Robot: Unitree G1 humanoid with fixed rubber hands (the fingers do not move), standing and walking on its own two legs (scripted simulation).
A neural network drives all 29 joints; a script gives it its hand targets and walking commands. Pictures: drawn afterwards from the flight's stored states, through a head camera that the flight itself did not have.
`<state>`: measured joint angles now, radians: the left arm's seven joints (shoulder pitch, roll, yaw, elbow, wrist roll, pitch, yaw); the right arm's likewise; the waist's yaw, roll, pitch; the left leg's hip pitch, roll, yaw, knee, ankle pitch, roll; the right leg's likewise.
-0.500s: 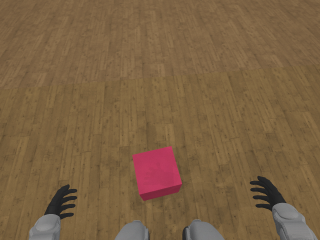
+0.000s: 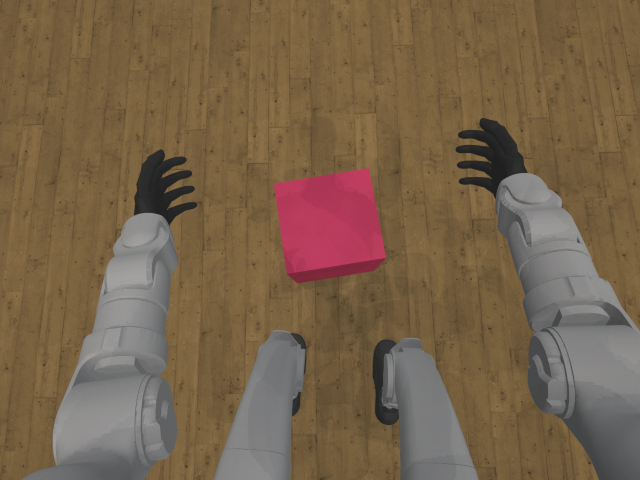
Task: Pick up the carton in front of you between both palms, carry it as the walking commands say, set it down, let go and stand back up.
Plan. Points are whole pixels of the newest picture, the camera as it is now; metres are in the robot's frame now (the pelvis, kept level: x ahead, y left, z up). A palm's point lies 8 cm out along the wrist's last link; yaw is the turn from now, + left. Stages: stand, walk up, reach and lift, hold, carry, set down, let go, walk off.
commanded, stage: reach and lift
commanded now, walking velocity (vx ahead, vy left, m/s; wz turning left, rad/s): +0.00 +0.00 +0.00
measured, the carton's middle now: (329, 232) +0.48 +0.05 -0.54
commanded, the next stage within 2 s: none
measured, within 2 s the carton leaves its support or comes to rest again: leaves its support in 1.94 s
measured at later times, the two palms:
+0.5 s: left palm (209, 200) +0.45 +0.23 -0.21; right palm (443, 165) +0.53 -0.14 -0.22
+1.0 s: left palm (242, 233) +0.45 +0.23 -0.43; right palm (413, 208) +0.52 -0.14 -0.43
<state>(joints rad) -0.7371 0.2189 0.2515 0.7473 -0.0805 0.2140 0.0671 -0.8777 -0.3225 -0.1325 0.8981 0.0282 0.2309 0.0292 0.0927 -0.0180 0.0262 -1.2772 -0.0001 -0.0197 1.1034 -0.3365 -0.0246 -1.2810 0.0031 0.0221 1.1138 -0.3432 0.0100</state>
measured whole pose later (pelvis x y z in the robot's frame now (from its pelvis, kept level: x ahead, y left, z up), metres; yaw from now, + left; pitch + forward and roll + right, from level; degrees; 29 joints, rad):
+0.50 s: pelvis +0.02 +0.00 -0.08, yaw +1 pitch +52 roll +2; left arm -0.95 0.12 0.45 0.84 0.02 0.04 0.05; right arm -1.13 -0.26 -0.24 1.01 -0.10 0.09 -0.01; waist 0.11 -0.03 -0.15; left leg -1.83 0.00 -0.02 1.34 -0.41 -0.04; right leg -1.85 0.03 0.05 1.37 -0.42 0.01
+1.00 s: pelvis -0.04 +0.00 -0.26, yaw +2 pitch +43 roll +2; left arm -1.24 0.26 0.23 1.01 -0.21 0.04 0.13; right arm -1.40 -0.41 -0.02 1.13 0.16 0.08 -0.08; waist 0.10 0.00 0.20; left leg -2.28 -0.04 -0.03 2.02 -0.49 -0.06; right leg -2.29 0.05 0.06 2.05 -0.51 0.04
